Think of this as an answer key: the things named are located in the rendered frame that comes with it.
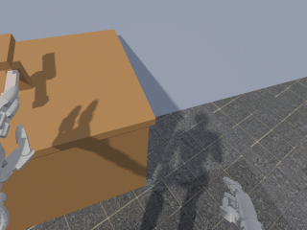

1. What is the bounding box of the robot left hand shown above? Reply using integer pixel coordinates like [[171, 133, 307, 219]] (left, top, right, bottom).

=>
[[0, 85, 35, 192]]

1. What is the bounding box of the tap lever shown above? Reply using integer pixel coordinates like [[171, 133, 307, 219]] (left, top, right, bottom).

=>
[[1, 69, 20, 101]]

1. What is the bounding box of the left robot forearm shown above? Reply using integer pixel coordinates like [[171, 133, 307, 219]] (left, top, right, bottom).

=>
[[0, 192, 10, 230]]

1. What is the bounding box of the robot right hand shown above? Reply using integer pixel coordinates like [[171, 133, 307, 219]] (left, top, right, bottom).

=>
[[220, 176, 258, 226]]

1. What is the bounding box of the counter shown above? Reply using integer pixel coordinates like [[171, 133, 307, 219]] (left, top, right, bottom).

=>
[[0, 29, 156, 230]]

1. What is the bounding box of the right robot forearm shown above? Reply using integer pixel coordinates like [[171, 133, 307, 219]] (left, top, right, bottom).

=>
[[240, 218, 265, 230]]

